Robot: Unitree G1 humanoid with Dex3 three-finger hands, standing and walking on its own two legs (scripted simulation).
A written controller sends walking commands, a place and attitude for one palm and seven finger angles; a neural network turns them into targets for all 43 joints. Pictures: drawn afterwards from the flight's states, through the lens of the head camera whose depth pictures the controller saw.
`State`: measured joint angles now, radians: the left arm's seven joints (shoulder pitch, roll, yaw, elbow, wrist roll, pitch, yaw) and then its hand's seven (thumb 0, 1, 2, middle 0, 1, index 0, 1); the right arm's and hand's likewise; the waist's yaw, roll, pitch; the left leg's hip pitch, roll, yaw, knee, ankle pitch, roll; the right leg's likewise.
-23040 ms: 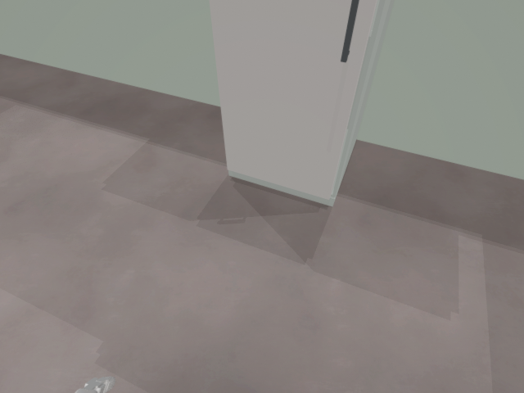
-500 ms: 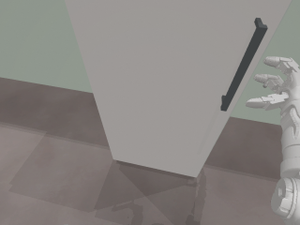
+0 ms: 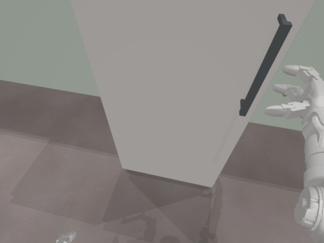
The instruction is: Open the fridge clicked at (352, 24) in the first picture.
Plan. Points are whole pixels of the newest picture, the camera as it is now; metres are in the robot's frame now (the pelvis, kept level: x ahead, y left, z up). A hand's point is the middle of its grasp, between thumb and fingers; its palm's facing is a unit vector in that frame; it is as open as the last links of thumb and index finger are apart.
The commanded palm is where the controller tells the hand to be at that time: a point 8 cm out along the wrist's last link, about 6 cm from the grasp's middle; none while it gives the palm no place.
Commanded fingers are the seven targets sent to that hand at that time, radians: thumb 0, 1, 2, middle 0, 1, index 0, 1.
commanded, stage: move the hooked fingers beside the handle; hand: right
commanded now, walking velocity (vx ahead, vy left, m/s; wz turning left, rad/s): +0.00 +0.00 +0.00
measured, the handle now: (259, 73) +0.52 -0.18 +0.17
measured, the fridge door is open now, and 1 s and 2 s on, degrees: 0 0 0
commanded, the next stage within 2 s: feel for the door with the fingertips in 0.20 s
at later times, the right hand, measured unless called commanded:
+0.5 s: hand (279, 89) +0.46 -0.22 +0.17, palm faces +0.09 +1.00 +0.01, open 14.0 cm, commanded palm +0.43 -0.26 +0.17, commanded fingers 0.00 0.50 -0.30 0.30 1.20 0.30 1.20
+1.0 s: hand (273, 83) +0.47 -0.20 +0.18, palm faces +0.11 +0.99 +0.00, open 14.0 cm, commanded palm +0.45 -0.25 +0.17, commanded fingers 0.00 0.50 -0.30 0.30 1.20 0.30 1.20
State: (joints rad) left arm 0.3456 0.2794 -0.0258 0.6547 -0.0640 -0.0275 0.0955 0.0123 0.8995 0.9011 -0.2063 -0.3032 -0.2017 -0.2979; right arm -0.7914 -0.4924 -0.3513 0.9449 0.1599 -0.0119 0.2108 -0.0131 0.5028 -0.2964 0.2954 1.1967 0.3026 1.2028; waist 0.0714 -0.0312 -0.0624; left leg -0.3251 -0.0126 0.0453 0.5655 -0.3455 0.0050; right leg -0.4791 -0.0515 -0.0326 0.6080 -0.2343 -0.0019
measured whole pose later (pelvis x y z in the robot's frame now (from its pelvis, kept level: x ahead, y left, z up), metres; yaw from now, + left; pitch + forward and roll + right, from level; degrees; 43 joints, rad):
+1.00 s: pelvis +0.00 +0.00 +0.00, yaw -1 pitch +6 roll +1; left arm 0.35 0.27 -0.02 0.70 -0.06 -0.03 0.09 0.01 0.90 0.90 -0.21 -0.30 -0.20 -0.30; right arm -0.89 -0.46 -0.31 1.00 0.15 -0.05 0.16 -0.01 0.50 -0.30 0.29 1.20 0.30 1.20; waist 0.08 -0.03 -0.05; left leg -0.33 -0.02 0.06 0.57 -0.36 0.01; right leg -0.49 -0.05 -0.02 0.62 -0.24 0.01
